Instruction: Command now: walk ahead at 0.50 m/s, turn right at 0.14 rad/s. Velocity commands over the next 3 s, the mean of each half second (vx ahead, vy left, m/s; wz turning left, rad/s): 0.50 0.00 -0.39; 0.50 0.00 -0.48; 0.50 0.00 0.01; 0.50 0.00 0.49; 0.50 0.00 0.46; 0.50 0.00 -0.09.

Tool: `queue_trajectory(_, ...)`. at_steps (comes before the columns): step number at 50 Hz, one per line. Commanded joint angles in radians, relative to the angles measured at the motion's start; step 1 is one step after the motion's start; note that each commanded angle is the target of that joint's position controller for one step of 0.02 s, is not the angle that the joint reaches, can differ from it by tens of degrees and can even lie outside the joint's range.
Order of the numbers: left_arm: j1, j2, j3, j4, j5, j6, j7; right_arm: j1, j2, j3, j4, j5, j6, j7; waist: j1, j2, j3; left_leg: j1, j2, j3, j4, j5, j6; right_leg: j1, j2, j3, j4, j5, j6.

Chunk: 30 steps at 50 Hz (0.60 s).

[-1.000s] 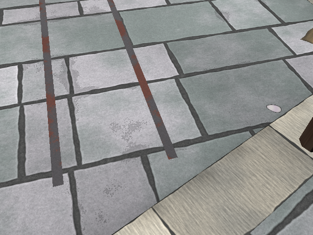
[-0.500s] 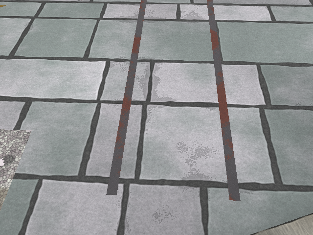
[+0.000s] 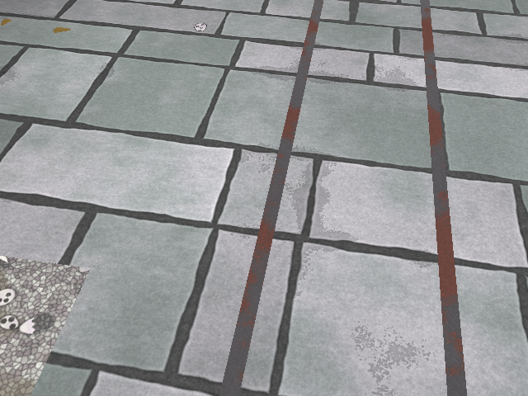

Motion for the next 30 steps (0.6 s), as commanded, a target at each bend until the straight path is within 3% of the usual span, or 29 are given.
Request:
queue_trajectory(1, 0.008, -0.021, -0.013, -0.064, 0.009, 0.017, -0.022, -0.094, -0.032, 0.015, -0.080, -0.025, -0.018, -0.021, 0.046, 0.067, 0.053, -0.140, 0.255, -0.176, -0.315, 0.336, 0.192, -0.078, -0.036, 0.030, -0.172, 0.252, -0.017)
queue_trajectory(2, 0.029, -0.052, -0.027, -0.052, 0.032, 0.020, -0.037, -0.095, -0.042, 0.014, -0.079, -0.048, -0.021, -0.039, 0.042, 0.057, 0.034, -0.133, 0.220, -0.133, -0.270, 0.297, 0.162, -0.061, -0.032, 0.029, -0.195, 0.407, -0.023)
queue_trajectory(3, -0.010, -0.041, -0.027, -0.065, 0.028, 0.013, -0.044, -0.070, -0.022, 0.027, -0.061, -0.059, -0.026, -0.054, 0.024, 0.035, 0.039, -0.050, 0.238, -0.138, -0.240, 0.294, 0.144, -0.158, -0.050, 0.087, -0.299, 0.564, -0.012)
queue_trajectory(4, -0.045, -0.019, -0.022, -0.070, 0.022, 0.008, -0.042, -0.025, -0.038, 0.032, -0.068, -0.048, -0.033, -0.060, -0.011, 0.043, 0.028, 0.027, 0.210, -0.095, -0.218, 0.267, 0.136, -0.196, -0.037, 0.059, -0.423, 0.708, 0.002)
queue_trajectory(5, -0.090, -0.007, -0.020, -0.074, 0.008, 0.007, -0.037, -0.007, -0.052, 0.036, -0.057, -0.048, -0.032, -0.053, -0.021, 0.032, 0.031, -0.060, 0.164, -0.029, -0.184, 0.221, 0.119, -0.074, -0.028, 0.027, -0.562, 0.873, -0.002)
queue_trajectory(6, -0.120, -0.019, -0.021, -0.087, 0.009, 0.017, -0.031, 0.036, -0.050, 0.049, -0.038, -0.056, -0.025, -0.034, -0.020, 0.083, 0.053, -0.170, 0.169, -0.011, -0.189, 0.162, 0.127, 0.062, -0.006, -0.016, -0.549, 0.914, -0.006)
queue_trajectory(7, -0.136, -0.003, -0.018, -0.100, 0.011, 0.029, -0.029, 0.062, -0.041, 0.056, -0.021, -0.063, -0.018, -0.019, -0.022, 0.087, 0.092, -0.189, 0.201, -0.023, -0.171, 0.115, 0.135, 0.075, -0.007, -0.016, -0.536, 0.897, -0.010)
queue_trajectory(9, -0.179, 0.032, -0.013, -0.117, 0.026, 0.037, -0.022, 0.102, -0.033, 0.070, 0.007, -0.053, -0.018, -0.001, -0.019, 0.057, 0.169, -0.091, 0.250, -0.065, -0.137, 0.112, 0.137, 0.015, -0.015, -0.016, -0.588, 0.795, -0.026)
queue_trajectory(10, -0.232, 0.035, -0.015, -0.130, 0.025, 0.039, -0.017, 0.145, -0.053, 0.068, 0.028, -0.046, -0.021, -0.003, -0.045, 0.044, 0.197, 0.005, 0.267, -0.080, -0.112, 0.119, 0.131, -0.039, -0.018, -0.022, -0.648, 0.747, -0.027)
queue_trajectory(11, -0.395, 0.039, 0.013, -0.171, -0.158, 0.032, -0.014, 0.124, -0.123, 0.015, 0.038, 0.129, 0.004, -0.048, -0.098, 0.013, 0.269, 0.033, 0.265, -0.047, -0.020, 0.217, 0.078, -0.138, 0.045, 0.058, -0.722, 0.743, -0.034)
queue_trajectory(12, -0.410, 0.012, -0.001, -0.178, -0.174, 0.026, -0.025, 0.149, -0.143, 0.016, 0.046, 0.119, 0.022, -0.069, -0.106, 0.005, 0.243, 0.151, 0.274, -0.023, 0.056, 0.281, 0.054, -0.173, 0.049, 0.037, -0.790, 0.753, -0.025)
queue_trajectory(13, -0.410, -0.008, -0.001, -0.168, -0.158, 0.028, -0.040, 0.179, -0.123, 0.015, 0.064, 0.097, 0.038, -0.083, -0.115, 0.024, 0.211, 0.209, 0.283, -0.009, 0.124, 0.337, 0.044, -0.164, 0.036, 0.016, -0.823, 0.762, -0.020)
queue_trajectory(15, -0.301, -0.012, 0.013, -0.126, -0.114, 0.039, -0.055, 0.168, -0.111, 0.014, 0.046, 0.071, 0.053, -0.084, -0.084, 0.035, 0.114, 0.228, 0.261, 0.013, 0.307, 0.499, 0.027, 0.030, 0.054, -0.042, -0.883, 0.768, -0.026)
queue_trajectory(16, -0.162, 0.011, 0.032, -0.080, -0.100, 0.045, -0.049, 0.143, -0.117, 0.008, 0.048, 0.070, 0.051, -0.076, -0.015, 0.052, 0.048, 0.169, 0.251, 0.006, 0.466, 0.598, 0.032, 0.221, 0.085, -0.075, -0.854, 0.717, -0.044)
queue_trajectory(17, 0.070, 0.069, 0.067, -0.002, -0.098, 0.054, -0.030, 0.072, -0.122, 0.003, 0.046, 0.074, 0.042, -0.062, 0.121, 0.044, -0.035, -0.002, 0.219, 0.024, 0.733, 0.602, 0.010, 0.544, 0.095, -0.095, -0.872, 0.755, -0.086)
queue_trajectory(18, 0.205, 0.158, 0.093, 0.045, -0.087, 0.062, -0.005, 0.065, -0.086, 0.001, 0.020, 0.068, 0.020, -0.051, 0.177, -0.156, -0.081, -0.293, 0.080, 0.090, 1.205, -0.003, -0.083, 0.846, 0.009, -0.005, -0.802, 1.056, -0.158)
queue_trajectory(19, 0.213, 0.221, 0.088, 0.035, -0.067, 0.046, 0.010, 0.238, -0.005, 0.035, -0.020, 0.072, -0.008, -0.026, 0.082, -0.268, -0.338, -0.692, 0.060, -0.118, 1.470, -0.467, -0.113, 1.311, -0.189, 0.327, -0.458, 1.271, -0.353)
queue_trajectory(20, 0.264, 0.164, 0.094, 0.000, -0.089, 0.060, 0.015, 0.106, -0.136, 0.016, -0.091, 0.086, -0.031, -0.021, 0.192, -0.142, -0.468, -0.721, 0.095, -0.210, 1.330, -0.386, -0.098, 1.313, -0.226, 0.407, -0.573, 1.020, -0.416)
queue_trajectory(21, 0.290, 0.218, 0.108, 0.040, -0.098, 0.073, 0.034, 0.017, -0.085, 0.031, -0.170, 0.129, -0.045, -0.020, 0.157, -0.158, -0.453, -0.864, 0.093, -0.205, 1.296, -0.299, -0.096, 1.282, -0.271, 0.611, -0.780, 0.348, -0.444)
queue_trajectory(22, 0.089, 0.146, 0.088, -0.034, -0.099, 0.072, 0.043, -0.104, -0.132, 0.010, -0.181, 0.111, -0.040, -0.054, 0.105, 0.115, -0.281, -0.778, 0.139, -0.163, 1.036, -0.053, -0.082, 0.949, -0.226, 0.609, -0.956, 0.023, -0.328)
queue_trajectory(23, -0.004, 0.156, 0.088, -0.065, -0.076, 0.054, 0.060, -0.098, -0.106, 0.011, -0.190, 0.115, -0.029, -0.071, 0.038, 0.009, -0.222, -0.754, 0.143, -0.216, 1.028, 0.023, -0.094, 0.771, -0.307, 0.744, -0.966, 0.030, -0.381)
queue_trajectory(24, -0.095, 0.130, 0.078, -0.090, -0.073, 0.041, 0.057, -0.084, -0.105, 0.004, -0.175, 0.079, 0.000, -0.085, -0.015, 0.107, -0.110, -0.613, 0.171, -0.230, 0.900, 0.037, -0.136, 0.492, -0.252, 0.664, -0.985, 0.228, -0.364)
queue_trajectory(25, -0.132, 0.110, 0.078, -0.103, -0.078, 0.039, 0.057, -0.052, -0.108, -0.008, -0.165, 0.053, 0.013, -0.089, -0.052, 0.086, -0.059, -0.516, 0.194, -0.236, 0.749, 0.024, -0.158, 0.337, -0.189, 0.545, -0.972, 0.305, -0.340)
queue_trajectory(26, -0.149, 0.108, 0.077, -0.109, -0.074, 0.037, 0.064, -0.057, -0.099, -0.009, -0.164, 0.045, 0.019, -0.089, -0.067, 0.068, -0.033, -0.407, 0.207, -0.211, 0.613, 0.008, -0.170, 0.200, -0.127, 0.439, -0.980, 0.347, -0.307)
queue_trajectory(27, -0.146, 0.111, 0.080, -0.114, -0.079, 0.035, 0.072, -0.103, -0.097, -0.010, -0.186, 0.037, 0.016, -0.087, -0.054, 0.032, -0.020, -0.345, 0.193, -0.183, 0.467, 0.071, -0.177, 0.129, -0.070, 0.344, -0.965, 0.427, -0.280)
queue_trajectory(28, -0.128, 0.123, 0.086, -0.111, -0.082, 0.039, 0.085, -0.154, -0.065, 0.001, -0.196, 0.032, 0.011, -0.081, -0.033, 0.007, -0.040, -0.247, 0.168, -0.157, 0.347, 0.166, -0.175, 0.081, -0.013, 0.264, -0.959, 0.445, -0.254)
queue_trajectory(29, -0.095, 0.126, 0.092, -0.105, -0.088, 0.045, 0.095, -0.193, -0.047, 0.005, -0.202, 0.037, 0.010, -0.076, -0.010, -0.018, -0.065, -0.189, 0.133, -0.140, 0.271, 0.275, -0.179, 0.084, 0.017, 0.232, -0.953, 0.416, -0.236)
queue_trajectory(30, -0.071, 0.131, 0.095, -0.096, -0.095, 0.052, 0.099, -0.221, -0.053, 0.002, -0.211, 0.050, 0.009, -0.071, 0.004, -0.040, -0.075, -0.169, 0.107, -0.138, 0.207, 0.325, -0.179, 0.113, 0.025, 0.235, -0.942, 0.358, -0.224)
